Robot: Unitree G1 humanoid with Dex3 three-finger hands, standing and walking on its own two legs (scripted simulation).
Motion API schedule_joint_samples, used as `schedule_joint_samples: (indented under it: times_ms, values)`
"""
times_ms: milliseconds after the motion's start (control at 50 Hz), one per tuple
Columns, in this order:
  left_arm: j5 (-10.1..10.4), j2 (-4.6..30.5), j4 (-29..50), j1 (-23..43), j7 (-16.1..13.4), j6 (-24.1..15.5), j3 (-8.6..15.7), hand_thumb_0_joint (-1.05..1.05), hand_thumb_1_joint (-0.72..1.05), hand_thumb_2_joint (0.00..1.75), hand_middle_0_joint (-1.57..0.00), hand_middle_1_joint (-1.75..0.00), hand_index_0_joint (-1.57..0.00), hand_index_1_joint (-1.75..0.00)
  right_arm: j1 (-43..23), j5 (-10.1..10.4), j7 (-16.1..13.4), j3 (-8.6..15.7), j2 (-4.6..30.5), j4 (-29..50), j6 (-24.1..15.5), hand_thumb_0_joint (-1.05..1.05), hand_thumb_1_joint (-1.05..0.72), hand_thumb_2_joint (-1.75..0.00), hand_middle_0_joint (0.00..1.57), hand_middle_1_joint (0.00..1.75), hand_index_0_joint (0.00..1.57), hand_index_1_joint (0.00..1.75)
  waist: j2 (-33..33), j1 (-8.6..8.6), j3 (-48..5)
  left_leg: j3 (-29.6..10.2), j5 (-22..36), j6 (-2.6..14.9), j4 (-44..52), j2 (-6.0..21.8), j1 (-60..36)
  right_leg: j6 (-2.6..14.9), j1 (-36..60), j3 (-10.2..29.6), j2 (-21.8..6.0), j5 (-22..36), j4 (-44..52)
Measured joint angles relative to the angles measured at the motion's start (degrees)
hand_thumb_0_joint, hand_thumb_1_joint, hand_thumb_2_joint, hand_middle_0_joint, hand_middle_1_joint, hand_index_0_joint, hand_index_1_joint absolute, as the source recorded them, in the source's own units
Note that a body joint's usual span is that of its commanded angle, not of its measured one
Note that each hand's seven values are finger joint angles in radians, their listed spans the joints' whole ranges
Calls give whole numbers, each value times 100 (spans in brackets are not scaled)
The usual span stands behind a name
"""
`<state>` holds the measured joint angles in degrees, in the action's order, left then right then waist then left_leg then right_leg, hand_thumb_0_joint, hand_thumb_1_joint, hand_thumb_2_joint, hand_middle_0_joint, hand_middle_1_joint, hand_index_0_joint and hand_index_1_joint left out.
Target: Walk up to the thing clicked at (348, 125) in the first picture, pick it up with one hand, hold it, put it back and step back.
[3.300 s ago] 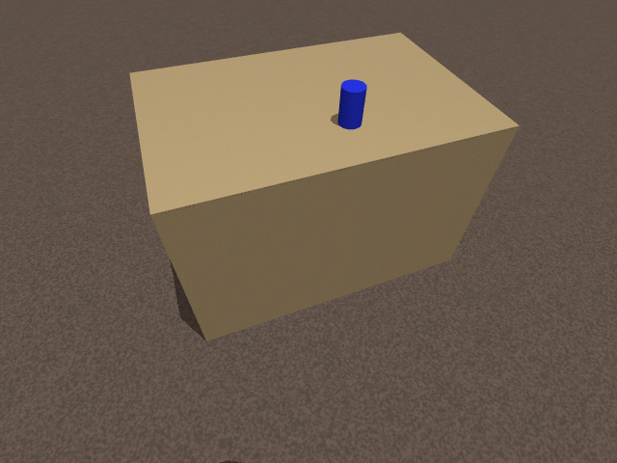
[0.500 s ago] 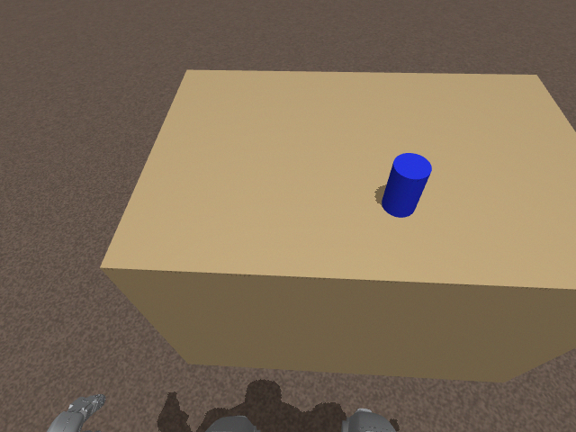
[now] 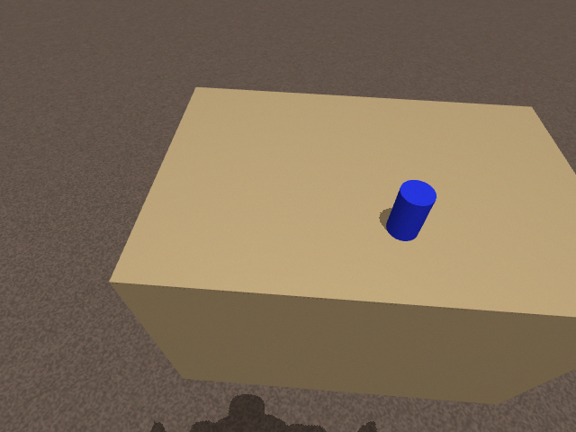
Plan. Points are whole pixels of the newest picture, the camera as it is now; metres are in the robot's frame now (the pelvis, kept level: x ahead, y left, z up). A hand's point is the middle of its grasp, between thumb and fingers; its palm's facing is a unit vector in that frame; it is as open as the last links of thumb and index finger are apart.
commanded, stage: walk up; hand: right
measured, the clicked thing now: (409, 211) +0.53 -0.21 -0.06
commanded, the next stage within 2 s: stand in 0.88 s
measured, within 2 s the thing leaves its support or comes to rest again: neither
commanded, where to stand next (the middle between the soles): +0.05 +0.02 m, yaw -2 degrees
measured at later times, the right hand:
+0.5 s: hand out of the picture +0.10 -0.26 -0.14, palm faces +0.03 +0.94 -0.34, open 7.4 cm
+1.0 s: hand out of the picture +0.08 -0.26 -0.14, palm faces +0.04 +0.94 -0.33, open 7.4 cm
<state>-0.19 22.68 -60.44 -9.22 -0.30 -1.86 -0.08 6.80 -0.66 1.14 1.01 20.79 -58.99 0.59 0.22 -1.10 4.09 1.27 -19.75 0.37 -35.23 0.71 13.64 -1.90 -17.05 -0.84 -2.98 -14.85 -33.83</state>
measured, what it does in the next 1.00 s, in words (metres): stands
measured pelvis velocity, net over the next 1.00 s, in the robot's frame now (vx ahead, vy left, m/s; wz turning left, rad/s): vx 0.02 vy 0.00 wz -0.03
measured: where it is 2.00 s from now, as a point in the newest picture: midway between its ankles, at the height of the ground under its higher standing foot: outside the picture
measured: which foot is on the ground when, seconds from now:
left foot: down 0.00-1.00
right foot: down 0.00-1.00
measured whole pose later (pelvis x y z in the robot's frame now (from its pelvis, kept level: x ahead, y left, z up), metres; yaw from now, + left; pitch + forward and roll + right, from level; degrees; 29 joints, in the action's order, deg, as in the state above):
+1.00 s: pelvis +0.02 +0.00 +0.02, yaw -2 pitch -2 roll +0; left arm -0.4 20.6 -64.0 -4.6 0.0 -0.3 -0.1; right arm 5.6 -0.5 0.7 1.3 19.9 -64.3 0.2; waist -0.1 0.9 3.6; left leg 3.3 -13.9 -0.2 -20.2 0.7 4.3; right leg -2.0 -9.9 0.7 -2.5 -10.0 -21.9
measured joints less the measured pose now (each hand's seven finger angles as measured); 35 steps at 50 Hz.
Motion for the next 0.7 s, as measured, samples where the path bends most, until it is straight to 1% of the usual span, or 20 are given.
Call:
schedule_joint_samples:
  times_ms: [140, 280, 480, 700]
  values:
    - [-4, -28, -132, 202, -21, 11, -40, 0, 90, 90, -21, -30, -21, -30, -277, 13, 1, 26, -10, -127, 16, 0, -91, -89, 20, 30, 20, 30, -12, 3, -39, 66, 159, 7, 393, -17, -237, -21, 184, 54, -6, 141, 322]
    - [-24, -57, -251, 329, -26, 20, -38, 0, 90, 90, -21, -30, -21, -30, -396, 12, 4, 59, 10, -243, 32, 0, -91, -89, 20, 30, 20, 30, -2, 33, -52, 110, 313, -12, 763, -14, -468, -20, 364, 87, 7, 267, 618]
    - [-56, -127, -343, 406, -21, 44, -12, 0, 90, 90, -21, -30, -21, -30, -333, 13, 11, 108, 40, -371, 68, 0, -91, -89, 20, 30, 20, 30, 17, 86, -41, 177, 449, -34, 1088, 0, -674, -12, 506, 144, 33, 381, 864]
    - [-82, -181, -353, 428, -12, 80, 21, 0, 90, 90, -21, -30, -21, -30, -150, -10, 19, 122, 0, -457, 86, 0, -91, -89, 20, 30, 20, 30, 21, 146, -23, 226, 495, -37, 1224, 16, -743, -10, 551, 186, 56, 440, 990]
